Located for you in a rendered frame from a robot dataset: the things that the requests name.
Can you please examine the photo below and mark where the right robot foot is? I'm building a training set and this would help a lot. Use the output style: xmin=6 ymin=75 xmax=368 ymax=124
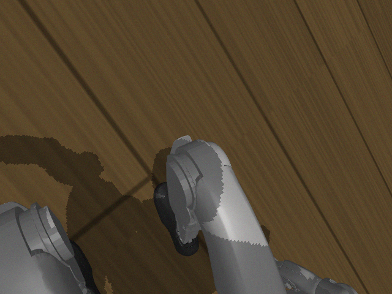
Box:
xmin=153 ymin=182 xmax=199 ymax=256

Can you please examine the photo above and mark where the left robot foot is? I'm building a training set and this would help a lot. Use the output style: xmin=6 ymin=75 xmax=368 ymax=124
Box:
xmin=69 ymin=240 xmax=100 ymax=294

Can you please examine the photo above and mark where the right robot hand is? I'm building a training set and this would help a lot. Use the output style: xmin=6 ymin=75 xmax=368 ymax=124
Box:
xmin=274 ymin=257 xmax=322 ymax=294

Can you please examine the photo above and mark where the right robot arm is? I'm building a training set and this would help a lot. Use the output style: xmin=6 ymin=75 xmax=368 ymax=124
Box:
xmin=315 ymin=278 xmax=358 ymax=294

